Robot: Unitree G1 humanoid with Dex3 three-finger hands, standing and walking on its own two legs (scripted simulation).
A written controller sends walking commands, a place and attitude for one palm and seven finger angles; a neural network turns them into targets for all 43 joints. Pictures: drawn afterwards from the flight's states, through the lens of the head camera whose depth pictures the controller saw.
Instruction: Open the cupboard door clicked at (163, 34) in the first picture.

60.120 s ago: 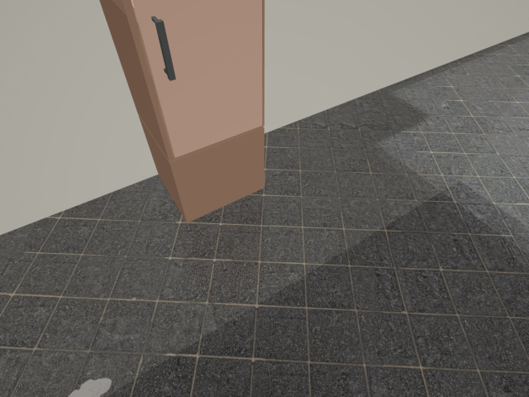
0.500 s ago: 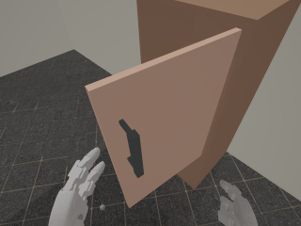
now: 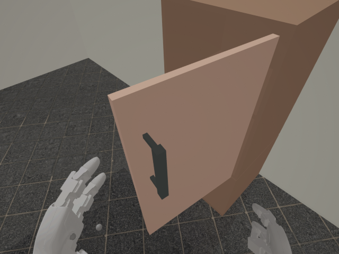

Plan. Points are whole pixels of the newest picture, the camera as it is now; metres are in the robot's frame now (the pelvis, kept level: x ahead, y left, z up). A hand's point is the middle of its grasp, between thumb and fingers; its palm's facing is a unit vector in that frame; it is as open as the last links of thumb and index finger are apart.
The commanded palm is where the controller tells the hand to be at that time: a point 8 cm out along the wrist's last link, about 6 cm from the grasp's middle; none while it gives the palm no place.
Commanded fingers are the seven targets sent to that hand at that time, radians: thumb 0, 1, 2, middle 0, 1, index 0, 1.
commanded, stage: draw the hand back to the body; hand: left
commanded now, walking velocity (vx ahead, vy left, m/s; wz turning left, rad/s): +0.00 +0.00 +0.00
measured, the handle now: (156, 168) +0.27 +0.05 +0.12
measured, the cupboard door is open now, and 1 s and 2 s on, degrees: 81 81 81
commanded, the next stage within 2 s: step back with the hand held close in 1.34 s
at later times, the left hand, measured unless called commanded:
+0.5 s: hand (54, 208) +0.17 +0.20 +0.15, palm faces +0.20 -0.93 -0.30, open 14.5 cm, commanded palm +0.13 +0.26 +0.19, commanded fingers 0.00 0.13 0.57 -0.17 -0.30 -0.17 -0.30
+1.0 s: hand (18, 162) +0.22 +0.26 +0.21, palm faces +0.40 -0.81 -0.42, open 8.7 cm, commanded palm +0.17 +0.31 +0.22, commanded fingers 0.00 0.90 0.90 -0.20 -0.30 -0.20 -0.30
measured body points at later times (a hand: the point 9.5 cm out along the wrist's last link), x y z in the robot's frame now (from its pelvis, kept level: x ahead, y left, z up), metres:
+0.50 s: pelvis +0.01 +0.02 +0.03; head -0.01 +0.01 +0.48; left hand +0.15 +0.25 +0.17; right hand +0.20 -0.19 -0.03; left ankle +0.02 +0.07 -0.69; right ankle -0.02 -0.09 -0.69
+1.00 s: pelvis +0.03 +0.01 +0.05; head +0.02 -0.01 +0.50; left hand +0.19 +0.30 +0.23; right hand +0.21 -0.22 -0.03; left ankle +0.02 +0.07 -0.69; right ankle -0.02 -0.09 -0.69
